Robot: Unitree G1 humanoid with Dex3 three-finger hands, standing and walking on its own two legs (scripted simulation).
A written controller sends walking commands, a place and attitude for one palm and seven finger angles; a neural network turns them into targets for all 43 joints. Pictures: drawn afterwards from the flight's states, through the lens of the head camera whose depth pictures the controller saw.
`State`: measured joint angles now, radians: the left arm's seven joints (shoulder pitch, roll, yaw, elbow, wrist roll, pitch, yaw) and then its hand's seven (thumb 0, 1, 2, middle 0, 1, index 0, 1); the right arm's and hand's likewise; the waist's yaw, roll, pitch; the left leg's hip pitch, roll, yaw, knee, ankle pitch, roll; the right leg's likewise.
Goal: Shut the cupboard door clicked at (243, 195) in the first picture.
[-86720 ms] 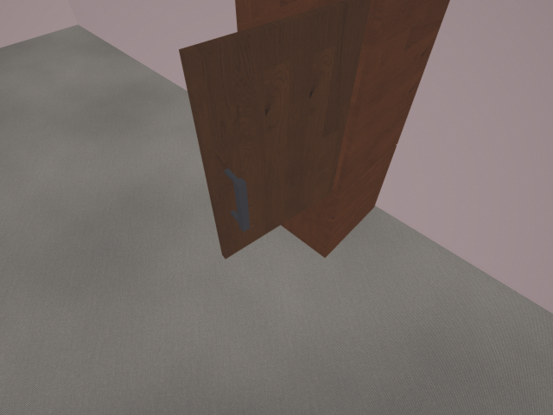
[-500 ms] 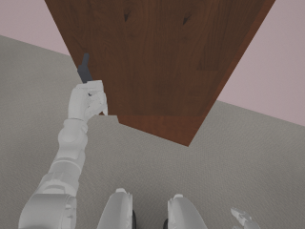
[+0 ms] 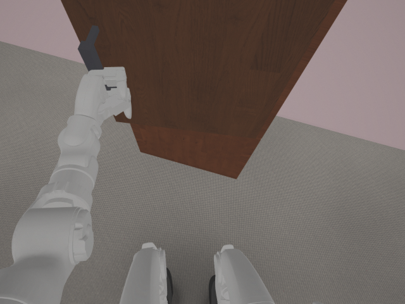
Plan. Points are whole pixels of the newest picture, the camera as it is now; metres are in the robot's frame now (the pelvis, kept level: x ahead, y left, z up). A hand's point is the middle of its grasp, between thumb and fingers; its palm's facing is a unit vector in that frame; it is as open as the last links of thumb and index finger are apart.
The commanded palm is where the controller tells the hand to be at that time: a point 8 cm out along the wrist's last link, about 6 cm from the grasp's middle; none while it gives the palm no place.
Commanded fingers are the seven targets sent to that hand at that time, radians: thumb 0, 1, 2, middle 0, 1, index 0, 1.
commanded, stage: push the door shut along its arc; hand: left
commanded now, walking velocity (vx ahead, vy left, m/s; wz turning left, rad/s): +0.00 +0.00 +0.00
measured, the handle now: (102, 70) +0.57 +0.17 +0.05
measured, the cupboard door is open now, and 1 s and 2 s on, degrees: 10 0 0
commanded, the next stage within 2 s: pull the fist back off the door in 1.02 s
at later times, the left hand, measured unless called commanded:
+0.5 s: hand (150, 74) +0.56 +0.08 +0.05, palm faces -0.33 -0.94 -0.04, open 3.1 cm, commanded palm +0.56 +0.11 +0.05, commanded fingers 0.00 0.90 0.90 -1.30 -1.50 -1.30 -1.50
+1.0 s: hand (156, 63) +0.58 +0.06 +0.05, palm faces -0.41 -0.91 -0.03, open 3.3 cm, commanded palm +0.61 +0.07 +0.05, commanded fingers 0.00 0.90 0.90 -1.30 -1.50 -1.30 -1.50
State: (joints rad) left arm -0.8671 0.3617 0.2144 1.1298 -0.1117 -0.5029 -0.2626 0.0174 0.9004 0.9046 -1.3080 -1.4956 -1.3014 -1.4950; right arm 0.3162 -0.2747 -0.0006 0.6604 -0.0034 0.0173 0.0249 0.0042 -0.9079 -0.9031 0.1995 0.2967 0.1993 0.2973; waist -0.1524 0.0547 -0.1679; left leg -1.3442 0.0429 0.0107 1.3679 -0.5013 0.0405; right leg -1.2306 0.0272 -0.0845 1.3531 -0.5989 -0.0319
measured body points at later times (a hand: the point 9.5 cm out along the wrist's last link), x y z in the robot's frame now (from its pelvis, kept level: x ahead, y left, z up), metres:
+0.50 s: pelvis +0.00 +0.01 -0.02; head +0.18 +0.02 +0.40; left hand +0.57 +0.13 +0.05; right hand -0.01 -0.26 -0.12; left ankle +0.06 +0.10 -0.60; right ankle +0.02 -0.11 -0.60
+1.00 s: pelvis +0.00 +0.00 -0.03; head +0.20 +0.02 +0.37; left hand +0.60 +0.11 +0.05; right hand -0.02 -0.28 -0.13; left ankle +0.06 +0.10 -0.60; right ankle +0.02 -0.11 -0.60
